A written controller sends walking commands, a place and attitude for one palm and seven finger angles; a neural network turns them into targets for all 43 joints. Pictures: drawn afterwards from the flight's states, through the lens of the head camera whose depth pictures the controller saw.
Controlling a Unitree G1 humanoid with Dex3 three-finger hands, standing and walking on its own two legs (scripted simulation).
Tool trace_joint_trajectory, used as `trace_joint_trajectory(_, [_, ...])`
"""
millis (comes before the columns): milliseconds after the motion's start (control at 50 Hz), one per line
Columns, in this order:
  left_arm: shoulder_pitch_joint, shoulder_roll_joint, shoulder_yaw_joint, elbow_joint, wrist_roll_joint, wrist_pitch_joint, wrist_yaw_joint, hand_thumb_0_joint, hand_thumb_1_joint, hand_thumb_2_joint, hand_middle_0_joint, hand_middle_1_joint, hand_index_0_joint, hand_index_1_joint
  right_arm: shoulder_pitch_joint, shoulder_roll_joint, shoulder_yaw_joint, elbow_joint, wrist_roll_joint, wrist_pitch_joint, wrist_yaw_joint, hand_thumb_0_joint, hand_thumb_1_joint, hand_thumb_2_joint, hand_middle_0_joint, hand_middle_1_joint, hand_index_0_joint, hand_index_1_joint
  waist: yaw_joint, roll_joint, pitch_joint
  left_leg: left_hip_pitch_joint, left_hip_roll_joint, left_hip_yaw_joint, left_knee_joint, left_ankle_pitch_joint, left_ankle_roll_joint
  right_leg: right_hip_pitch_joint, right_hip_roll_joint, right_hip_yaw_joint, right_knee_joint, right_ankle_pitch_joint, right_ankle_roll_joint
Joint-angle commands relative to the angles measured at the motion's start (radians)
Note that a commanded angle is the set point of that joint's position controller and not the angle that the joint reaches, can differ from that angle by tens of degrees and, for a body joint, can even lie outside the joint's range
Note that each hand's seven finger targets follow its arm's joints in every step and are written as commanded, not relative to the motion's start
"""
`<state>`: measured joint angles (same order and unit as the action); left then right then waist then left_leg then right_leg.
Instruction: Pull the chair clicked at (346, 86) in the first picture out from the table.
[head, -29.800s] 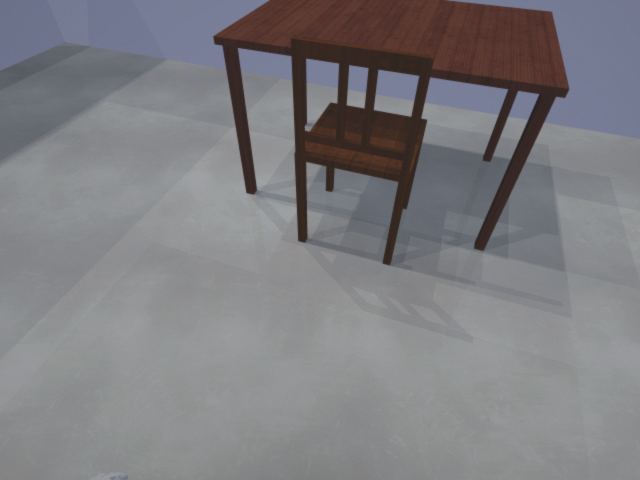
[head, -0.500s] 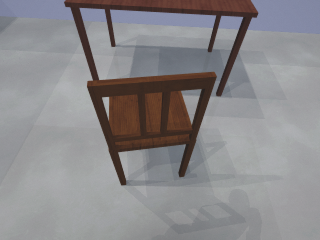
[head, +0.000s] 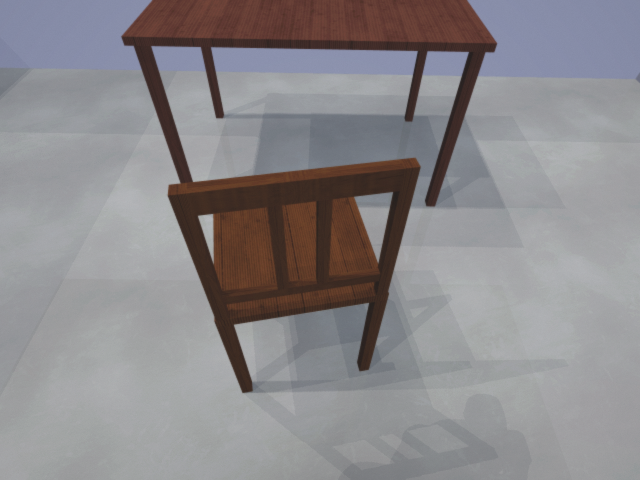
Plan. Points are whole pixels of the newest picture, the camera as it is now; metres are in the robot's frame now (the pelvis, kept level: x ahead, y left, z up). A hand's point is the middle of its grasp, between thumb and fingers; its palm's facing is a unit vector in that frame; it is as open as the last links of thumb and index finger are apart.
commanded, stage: let the arm hang, fingers relaxed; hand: left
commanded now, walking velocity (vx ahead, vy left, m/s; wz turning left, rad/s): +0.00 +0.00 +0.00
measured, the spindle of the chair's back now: (279, 248) +0.54 +0.11 -0.11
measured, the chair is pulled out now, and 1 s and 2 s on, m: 0.61 0.61 0.61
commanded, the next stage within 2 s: look to check the result in 0.14 s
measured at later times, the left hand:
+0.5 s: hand out of the picture +0.00 +0.16 -0.18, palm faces +0.02 -0.99 -0.17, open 7.3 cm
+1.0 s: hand out of the picture +0.00 +0.16 -0.18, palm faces +0.02 -0.98 -0.17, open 7.3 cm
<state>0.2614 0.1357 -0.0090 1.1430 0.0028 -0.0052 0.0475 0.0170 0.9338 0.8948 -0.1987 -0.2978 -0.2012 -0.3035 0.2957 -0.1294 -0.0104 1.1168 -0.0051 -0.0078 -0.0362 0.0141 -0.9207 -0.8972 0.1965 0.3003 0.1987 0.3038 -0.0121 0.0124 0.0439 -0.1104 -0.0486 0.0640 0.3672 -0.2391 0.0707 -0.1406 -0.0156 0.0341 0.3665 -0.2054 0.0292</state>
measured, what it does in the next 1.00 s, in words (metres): stands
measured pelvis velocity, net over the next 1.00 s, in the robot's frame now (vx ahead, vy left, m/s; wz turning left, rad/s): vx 0.02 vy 0.01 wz -0.01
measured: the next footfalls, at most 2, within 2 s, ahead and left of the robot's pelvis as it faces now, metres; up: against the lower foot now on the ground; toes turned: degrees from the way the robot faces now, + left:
none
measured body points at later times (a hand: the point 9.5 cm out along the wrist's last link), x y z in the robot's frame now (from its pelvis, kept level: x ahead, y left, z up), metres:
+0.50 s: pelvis +0.01 +0.00 +0.00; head +0.03 +0.00 +0.45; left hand +0.00 +0.21 -0.16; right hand -0.02 -0.20 -0.16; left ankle -0.02 +0.07 -0.74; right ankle +0.00 -0.14 -0.74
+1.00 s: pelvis +0.02 +0.01 +0.00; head +0.04 +0.00 +0.45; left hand +0.00 +0.21 -0.16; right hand -0.02 -0.20 -0.17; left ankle -0.02 +0.07 -0.74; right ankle +0.00 -0.14 -0.74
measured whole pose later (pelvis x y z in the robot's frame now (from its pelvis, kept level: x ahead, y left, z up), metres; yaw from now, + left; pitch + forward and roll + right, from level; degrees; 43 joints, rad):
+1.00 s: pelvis +0.02 +0.01 +0.00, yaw +0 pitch -1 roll +0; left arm 0.28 0.11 0.00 1.15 0.00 0.00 0.05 0.01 0.91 0.90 -0.20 -0.30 -0.20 -0.30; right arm 0.32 -0.11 -0.01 1.13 0.00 -0.01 -0.05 0.01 -0.91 -0.90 0.20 0.30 0.20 0.30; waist -0.01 0.01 0.06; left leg -0.08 -0.06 0.07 0.37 -0.27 0.08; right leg -0.12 -0.02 0.04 0.38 -0.24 0.04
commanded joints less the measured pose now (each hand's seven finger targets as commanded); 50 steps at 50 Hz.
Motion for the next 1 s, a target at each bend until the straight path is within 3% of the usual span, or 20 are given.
trace_joint_trajectory(0, [0.075,0.081,0.015,-0.018,-0.002,-0.007,0.007,0.0,0.9,0.9,-0.2,-0.3,-0.2,-0.3,0.087,-0.089,-0.02,-0.009,-0.004,-0.007,-0.011,0.0,-0.9,-0.9,0.2,0.3,0.2,0.3,0.0,0.0,0.044,0.005,0.145,-0.149,-0.078,0.198,-0.006,-0.059,-0.066,0.065,-0.055,0.111,-0.058])
trace_joint_trajectory(420, [0.098,0.062,0.017,-0.009,-0.003,-0.004,0.011,0.0,0.9,0.9,-0.2,-0.3,-0.2,-0.3,0.116,-0.076,-0.02,0.007,-0.003,-0.012,-0.02,0.0,-0.9,-0.9,0.2,0.3,0.2,0.3,-0.003,0.015,0.036,0.043,0.148,-0.143,-0.064,0.289,-0.005,-0.043,-0.062,0.057,-0.035,0.147,-0.058])
trace_joint_trajectory(500, [0.1,0.057,0.017,-0.006,-0.002,-0.004,0.011,0.0,0.9,0.9,-0.2,-0.3,-0.2,-0.3,0.114,-0.073,-0.021,0.007,-0.002,-0.01,-0.02,0.0,-0.9,-0.9,0.2,0.3,0.2,0.3,-0.002,-0.011,0.059,0.034,0.145,-0.144,-0.065,0.264,-0.005,-0.055,-0.063,0.059,-0.044,0.139,-0.058])
trace_joint_trajectory(720, [0.102,0.053,0.019,-0.005,-0.002,-0.001,0.012,0.0,0.9,0.9,-0.2,-0.3,-0.2,-0.3,0.129,-0.07,-0.02,0.012,-0.003,-0.011,-0.023,0.0,-0.9,-0.9,0.2,0.3,0.2,0.3,-0.004,0.012,0.057,0.045,0.147,-0.14,-0.059,0.309,-0.006,-0.052,-0.062,0.053,-0.027,0.147,-0.058])
trace_joint_trajectory(980, [0.104,0.053,0.02,-0.004,-0.001,0.0,0.012,0.0,0.9,0.9,-0.2,-0.3,-0.2,-0.3,0.126,-0.068,-0.02,0.011,-0.002,-0.009,-0.022,0.0,-0.9,-0.9,0.2,0.3,0.2,0.3,-0.001,0.0,0.066,0.032,0.146,-0.142,-0.065,0.258,-0.003,-0.056,-0.059,0.057,-0.034,0.12,-0.057])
